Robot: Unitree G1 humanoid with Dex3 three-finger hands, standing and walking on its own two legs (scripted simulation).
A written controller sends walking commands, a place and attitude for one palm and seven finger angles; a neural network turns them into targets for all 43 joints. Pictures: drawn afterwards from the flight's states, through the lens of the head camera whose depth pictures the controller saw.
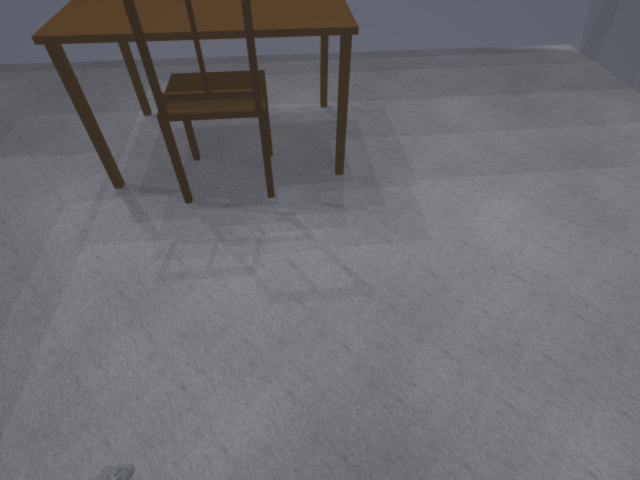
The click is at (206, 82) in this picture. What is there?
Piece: chair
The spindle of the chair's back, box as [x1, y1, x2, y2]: [185, 0, 209, 92]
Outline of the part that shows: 185,0 205,92 208,92 209,90 190,0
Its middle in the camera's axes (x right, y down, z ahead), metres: -0.44 -0.68 +1.37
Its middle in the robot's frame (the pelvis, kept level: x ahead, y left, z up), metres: +1.45 +0.51 -0.06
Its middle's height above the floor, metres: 0.71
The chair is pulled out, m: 0.00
